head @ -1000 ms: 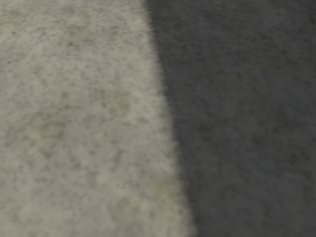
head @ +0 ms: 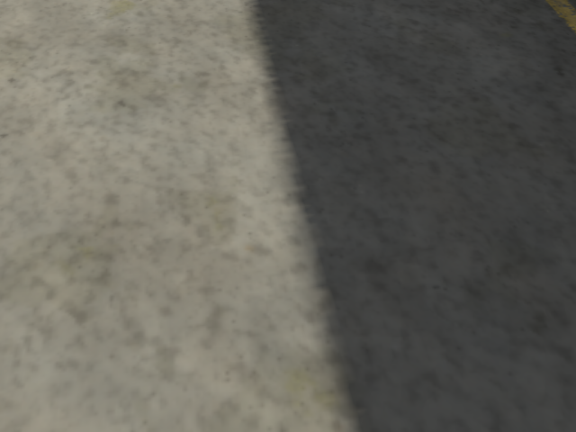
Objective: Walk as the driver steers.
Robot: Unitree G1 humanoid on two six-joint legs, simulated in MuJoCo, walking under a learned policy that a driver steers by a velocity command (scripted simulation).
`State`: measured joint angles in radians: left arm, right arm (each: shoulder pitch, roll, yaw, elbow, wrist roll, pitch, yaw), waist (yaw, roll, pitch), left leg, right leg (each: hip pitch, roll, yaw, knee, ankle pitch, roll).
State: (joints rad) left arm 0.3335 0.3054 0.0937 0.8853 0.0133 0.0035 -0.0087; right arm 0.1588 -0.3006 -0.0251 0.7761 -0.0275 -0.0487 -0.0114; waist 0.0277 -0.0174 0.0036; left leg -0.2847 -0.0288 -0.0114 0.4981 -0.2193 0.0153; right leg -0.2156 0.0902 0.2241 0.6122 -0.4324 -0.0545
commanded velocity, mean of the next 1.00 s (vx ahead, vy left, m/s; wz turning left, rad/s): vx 0.47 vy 0.00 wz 0.16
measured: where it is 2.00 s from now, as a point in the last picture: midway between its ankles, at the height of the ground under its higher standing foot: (271, 238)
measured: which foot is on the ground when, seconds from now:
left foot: down 0.00-0.42, up 0.44-0.94, down 0.96-1.00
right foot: up 0.00-0.40, down 0.42-0.94, up 0.96-1.00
